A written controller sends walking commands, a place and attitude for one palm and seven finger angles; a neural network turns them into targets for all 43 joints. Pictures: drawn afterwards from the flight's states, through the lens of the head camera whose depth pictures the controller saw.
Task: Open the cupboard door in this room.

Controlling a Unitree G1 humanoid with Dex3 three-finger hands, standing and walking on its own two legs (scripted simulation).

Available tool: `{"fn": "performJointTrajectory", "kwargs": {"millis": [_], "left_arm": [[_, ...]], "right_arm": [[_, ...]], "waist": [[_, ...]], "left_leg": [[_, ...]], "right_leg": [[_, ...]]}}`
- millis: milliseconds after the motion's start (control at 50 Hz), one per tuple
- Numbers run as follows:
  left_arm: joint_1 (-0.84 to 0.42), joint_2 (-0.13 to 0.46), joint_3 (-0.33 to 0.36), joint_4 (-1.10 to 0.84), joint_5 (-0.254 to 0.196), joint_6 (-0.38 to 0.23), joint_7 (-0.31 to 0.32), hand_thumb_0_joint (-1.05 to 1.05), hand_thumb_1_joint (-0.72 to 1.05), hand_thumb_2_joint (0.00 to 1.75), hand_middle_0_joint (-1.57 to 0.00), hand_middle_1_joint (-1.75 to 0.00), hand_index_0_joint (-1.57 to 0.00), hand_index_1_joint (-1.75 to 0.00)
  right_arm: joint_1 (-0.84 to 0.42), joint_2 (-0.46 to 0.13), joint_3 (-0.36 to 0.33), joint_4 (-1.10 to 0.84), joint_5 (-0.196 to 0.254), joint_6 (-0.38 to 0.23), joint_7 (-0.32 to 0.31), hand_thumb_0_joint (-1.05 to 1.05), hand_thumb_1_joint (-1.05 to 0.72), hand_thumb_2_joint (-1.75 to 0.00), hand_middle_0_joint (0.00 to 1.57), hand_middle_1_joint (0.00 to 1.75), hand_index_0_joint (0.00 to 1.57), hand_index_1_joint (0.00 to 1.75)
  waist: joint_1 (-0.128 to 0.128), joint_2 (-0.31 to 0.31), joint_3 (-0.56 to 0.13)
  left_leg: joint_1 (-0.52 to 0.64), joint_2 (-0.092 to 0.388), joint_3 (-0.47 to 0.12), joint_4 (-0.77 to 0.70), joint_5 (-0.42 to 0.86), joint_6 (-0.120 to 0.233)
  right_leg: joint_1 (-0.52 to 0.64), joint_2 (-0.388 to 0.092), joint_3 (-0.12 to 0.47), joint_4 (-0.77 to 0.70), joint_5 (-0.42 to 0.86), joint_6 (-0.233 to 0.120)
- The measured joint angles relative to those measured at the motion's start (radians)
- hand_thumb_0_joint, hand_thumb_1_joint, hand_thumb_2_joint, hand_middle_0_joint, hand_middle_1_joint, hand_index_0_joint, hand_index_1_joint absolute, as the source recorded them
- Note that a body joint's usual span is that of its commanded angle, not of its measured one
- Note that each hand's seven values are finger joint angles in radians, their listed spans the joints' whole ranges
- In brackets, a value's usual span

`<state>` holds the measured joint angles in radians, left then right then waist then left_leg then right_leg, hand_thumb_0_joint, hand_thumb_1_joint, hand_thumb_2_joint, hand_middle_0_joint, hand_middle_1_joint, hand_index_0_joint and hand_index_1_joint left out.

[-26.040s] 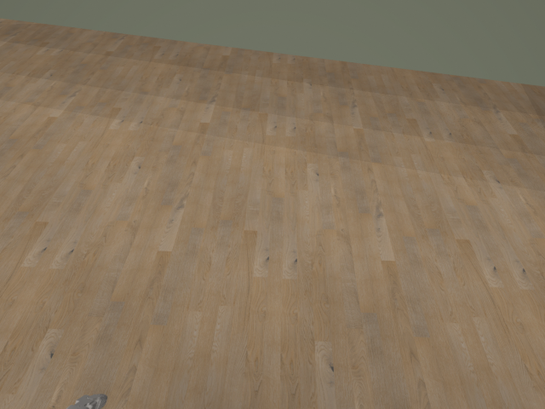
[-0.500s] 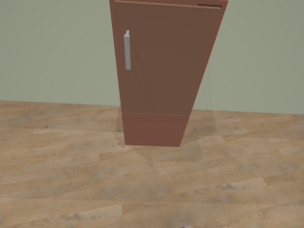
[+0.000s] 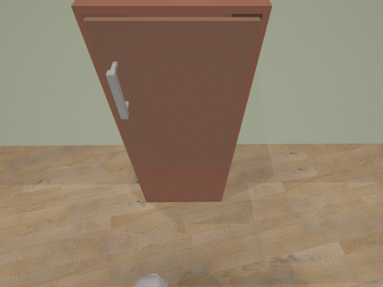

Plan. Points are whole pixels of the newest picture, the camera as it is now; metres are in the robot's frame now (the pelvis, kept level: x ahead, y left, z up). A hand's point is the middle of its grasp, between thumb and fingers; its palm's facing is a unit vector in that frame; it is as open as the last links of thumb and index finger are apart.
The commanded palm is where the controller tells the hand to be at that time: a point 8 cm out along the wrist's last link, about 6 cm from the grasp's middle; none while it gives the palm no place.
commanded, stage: come to a stop and stand still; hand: left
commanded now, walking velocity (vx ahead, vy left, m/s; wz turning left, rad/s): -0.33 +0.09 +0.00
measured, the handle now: (119, 91) +0.56 +0.22 +0.07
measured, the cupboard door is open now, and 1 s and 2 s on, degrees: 0 0 0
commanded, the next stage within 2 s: look again from close up in 1.00 s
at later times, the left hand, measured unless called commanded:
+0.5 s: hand out of the picture +0.06 +0.17 -0.17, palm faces +0.02 -0.95 -0.30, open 7.4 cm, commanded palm none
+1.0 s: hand out of the picture +0.00 +0.12 -0.17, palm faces +0.03 -0.98 -0.19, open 7.4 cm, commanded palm none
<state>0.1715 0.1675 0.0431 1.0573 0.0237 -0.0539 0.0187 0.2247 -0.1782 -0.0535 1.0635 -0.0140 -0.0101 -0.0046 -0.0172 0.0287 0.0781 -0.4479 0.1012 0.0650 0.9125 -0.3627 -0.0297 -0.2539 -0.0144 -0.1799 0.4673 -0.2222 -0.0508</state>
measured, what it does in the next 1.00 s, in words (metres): steps on the spot: left foot, then right foot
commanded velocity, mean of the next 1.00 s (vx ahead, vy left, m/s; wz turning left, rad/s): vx -0.07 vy -0.01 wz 0.00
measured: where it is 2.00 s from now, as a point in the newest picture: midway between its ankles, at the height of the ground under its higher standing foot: outside the picture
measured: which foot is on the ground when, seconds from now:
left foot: up 0.00-0.06, down 0.08-0.46, up 0.48-0.72, down 0.74-1.00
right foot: down 0.00-0.14, up 0.16-0.44, down 0.46-1.00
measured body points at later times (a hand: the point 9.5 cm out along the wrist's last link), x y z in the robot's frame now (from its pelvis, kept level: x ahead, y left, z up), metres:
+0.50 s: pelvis +0.01 -0.04 -0.01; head +0.05 -0.06 +0.44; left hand +0.06 +0.22 -0.15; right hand +0.11 -0.27 -0.17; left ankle +0.07 +0.11 -0.73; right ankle +0.01 -0.15 -0.74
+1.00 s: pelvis -0.01 -0.06 +0.01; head -0.01 -0.05 +0.46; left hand +0.00 +0.17 -0.15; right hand -0.02 -0.27 -0.16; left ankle -0.04 +0.08 -0.74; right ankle +0.00 -0.15 -0.74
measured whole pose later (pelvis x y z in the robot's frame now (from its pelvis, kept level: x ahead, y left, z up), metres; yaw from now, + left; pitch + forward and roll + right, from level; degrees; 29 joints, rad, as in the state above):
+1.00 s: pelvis -0.01 -0.06 +0.01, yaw +0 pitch -1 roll +0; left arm 0.24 0.17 0.01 1.12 0.01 0.01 0.02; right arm 0.28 -0.12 -0.01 1.14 -0.01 0.02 -0.03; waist 0.01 -0.01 0.03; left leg -0.12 0.04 0.04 0.39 -0.26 -0.03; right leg -0.20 0.00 -0.09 0.40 -0.19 -0.03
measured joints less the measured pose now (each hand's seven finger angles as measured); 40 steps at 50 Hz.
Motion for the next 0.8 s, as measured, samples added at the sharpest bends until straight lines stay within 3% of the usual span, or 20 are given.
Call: {"fn": "performJointTrajectory", "kwargs": {"millis": [80,100,140,200,260,320,400,460,520,600,660,740,800], "left_arm": [[0.036,0.004,-0.012,0.031,-0.004,0.019,0.004,0.00,0.93,0.89,-0.20,-0.30,-0.20,-0.30],[0.045,0.007,-0.013,0.037,-0.006,0.028,0.006,0.00,0.93,0.89,-0.20,-0.30,-0.20,-0.30],[0.052,0.017,-0.013,0.040,-0.010,0.050,0.013,0.00,0.92,0.89,-0.20,-0.30,-0.20,-0.30],[0.051,0.020,-0.013,0.029,-0.014,0.078,0.017,0.00,0.92,0.89,-0.20,-0.30,-0.20,-0.30],[0.042,0.022,-0.002,0.008,-0.013,0.088,0.016,0.01,0.91,0.89,-0.20,-0.30,-0.20,-0.30],[0.036,0.032,0.009,-0.015,-0.011,0.092,0.014,0.01,0.91,0.89,-0.20,-0.30,-0.20,-0.30],[0.026,0.040,0.013,-0.040,-0.009,0.091,0.010,0.01,0.91,0.90,-0.20,-0.30,-0.20,-0.30],[0.040,0.050,0.007,-0.057,-0.002,0.071,0.008,0.01,0.91,0.90,-0.20,-0.30,-0.20,-0.30],[0.044,0.027,-0.007,-0.047,0.007,0.069,0.004,0.01,0.91,0.90,-0.20,-0.30,-0.20,-0.30],[0.050,0.000,-0.017,-0.036,0.009,0.071,0.002,0.01,0.90,0.89,-0.20,-0.30,-0.20,-0.30],[0.042,-0.008,-0.022,-0.031,0.007,0.063,0.000,0.01,0.90,0.89,-0.20,-0.30,-0.20,-0.30],[0.026,-0.004,-0.022,-0.014,-0.006,0.053,0.004,0.01,0.91,0.89,-0.20,-0.30,-0.20,-0.30],[0.011,0.010,-0.021,0.010,-0.013,0.056,0.006,0.01,0.92,0.89,-0.20,-0.30,-0.20,-0.30]], "right_arm": [[-0.057,0.001,0.015,-0.012,0.008,-0.005,-0.008,0.00,-0.92,-0.90,0.19,0.30,0.19,0.30],[-0.069,0.006,0.016,-0.012,0.009,-0.005,-0.010,0.00,-0.92,-0.90,0.19,0.30,0.19,0.30],[-0.092,0.026,0.020,-0.018,0.009,0.000,-0.012,0.00,-0.92,-0.90,0.19,0.30,0.19,0.30],[-0.126,0.040,0.024,-0.040,0.006,0.011,-0.021,0.00,-0.91,-0.90,0.19,0.30,0.19,0.30],[-0.159,0.043,0.019,-0.060,0.000,0.025,-0.023,0.00,-0.91,-0.90,0.20,0.30,0.20,0.30],[-0.177,0.042,0.011,-0.074,-0.001,0.033,-0.019,0.00,-0.91,-0.90,0.20,0.30,0.20,0.30],[-0.173,0.025,-0.004,-0.080,-0.004,0.040,-0.012,0.00,-0.91,-0.90,0.20,0.30,0.20,0.30],[-0.148,0.009,-0.014,-0.076,0.003,0.049,-0.006,0.00,-0.91,-0.90,0.20,0.30,0.20,0.30],[-0.121,-0.023,-0.027,-0.064,0.009,0.074,-0.003,0.00,-0.91,-0.90,0.20,0.30,0.20,0.30],[-0.080,-0.043,-0.028,-0.034,0.009,0.077,-0.003,0.00,-0.91,-0.90,0.20,0.30,0.19,0.30],[-0.044,-0.040,-0.018,-0.014,0.012,0.064,-0.007,0.00,-0.91,-0.90,0.19,0.30,0.19,0.30],[0.001,-0.025,0.002,0.020,0.011,0.039,-0.016,0.00,-0.91,-0.90,0.19,0.30,0.19,0.30],[0.015,0.008,0.019,0.059,0.008,0.029,-0.021,0.00,-0.91,-0.90,0.19,0.30,0.19,0.30]], "waist": [[0.031,-0.004,-0.005],[0.036,-0.012,-0.005],[0.047,-0.051,-0.002],[0.055,-0.060,0.011],[0.054,-0.042,0.029],[0.055,-0.034,0.039],[0.046,-0.015,0.039],[0.043,-0.015,0.017],[0.030,0.017,0.008],[0.021,0.018,-0.010],[0.016,0.002,-0.018],[0.011,-0.006,-0.028],[0.020,-0.044,-0.021]], "left_leg": [[0.080,-0.021,-0.001,-0.292,0.151,-0.010],[0.109,-0.025,0.004,-0.329,0.161,0.010],[0.137,-0.049,0.023,-0.344,0.130,0.041],[0.160,-0.058,0.035,-0.380,0.131,0.058],[0.163,-0.051,0.032,-0.410,0.156,0.056],[0.158,-0.042,0.035,-0.424,0.171,0.044],[0.139,-0.027,0.026,-0.409,0.179,0.021],[0.101,-0.027,0.023,-0.347,0.159,-0.002],[0.061,-0.046,-0.036,-0.204,-0.041,0.005],[0.057,-0.072,-0.053,-0.041,-0.083,0.012],[0.123,-0.074,-0.040,-0.116,-0.079,0.006],[0.264,-0.061,-0.042,-0.407,0.053,0.008],[0.289,-0.066,-0.038,-0.445,0.060,0.004]], "right_leg": [[0.040,0.016,0.004,0.015,-0.040,0.015],[0.042,0.013,0.008,0.040,-0.061,0.021],[0.037,-0.014,0.026,0.089,-0.089,0.039],[-0.029,-0.015,0.088,0.295,-0.265,0.066],[-0.099,-0.003,0.138,0.484,-0.317,0.080],[-0.135,-0.006,0.161,0.543,-0.316,0.093],[-0.092,-0.024,0.149,0.383,-0.281,0.092],[-0.011,-0.040,0.140,0.142,-0.104,0.079],[-0.013,-0.029,0.119,0.162,-0.115,0.040],[0.003,-0.020,0.115,0.100,-0.084,0.023],[0.003,-0.012,0.108,0.064,-0.057,0.015],[-0.016,0.010,0.083,0.068,-0.050,0.014],[0.006,0.007,0.085,0.036,-0.027,0.014]]}}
